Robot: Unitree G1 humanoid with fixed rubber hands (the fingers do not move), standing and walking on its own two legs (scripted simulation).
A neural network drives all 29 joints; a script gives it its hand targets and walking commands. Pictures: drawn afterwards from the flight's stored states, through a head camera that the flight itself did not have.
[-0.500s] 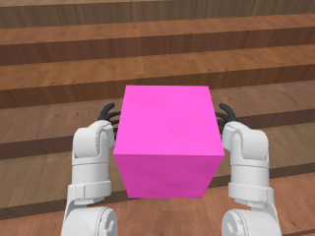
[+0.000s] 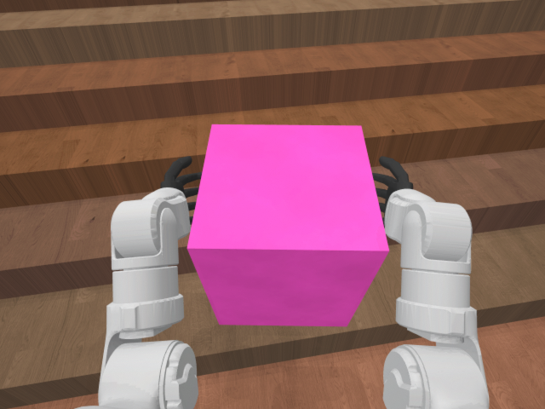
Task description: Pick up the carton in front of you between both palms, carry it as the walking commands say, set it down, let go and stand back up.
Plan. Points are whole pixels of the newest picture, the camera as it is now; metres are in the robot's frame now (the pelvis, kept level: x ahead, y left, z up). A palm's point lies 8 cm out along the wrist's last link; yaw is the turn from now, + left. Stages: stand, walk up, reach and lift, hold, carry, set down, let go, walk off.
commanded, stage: carry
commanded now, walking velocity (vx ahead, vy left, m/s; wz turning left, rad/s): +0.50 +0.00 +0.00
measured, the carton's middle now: (284, 233) +0.35 +0.00 +0.10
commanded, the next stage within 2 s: none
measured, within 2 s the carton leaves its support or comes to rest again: neither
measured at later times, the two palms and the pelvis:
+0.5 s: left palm (207, 93) +0.61 +0.14 +0.21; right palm (371, 110) +0.55 -0.15 +0.20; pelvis +0.22 +0.06 +0.09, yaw -1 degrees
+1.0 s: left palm out of the picture +0.86 +0.25 +0.41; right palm out of the picture +0.92 -0.04 +0.42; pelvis +0.52 +0.03 +0.25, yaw +1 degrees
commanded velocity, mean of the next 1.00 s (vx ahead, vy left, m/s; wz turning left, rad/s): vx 0.50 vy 0.00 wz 0.00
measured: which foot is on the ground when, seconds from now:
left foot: down 0.00-0.06, up 0.08-0.34, down 0.36-0.86, up 0.88-1.00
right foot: down 0.00-0.38, up 0.40-0.80, down 0.82-1.00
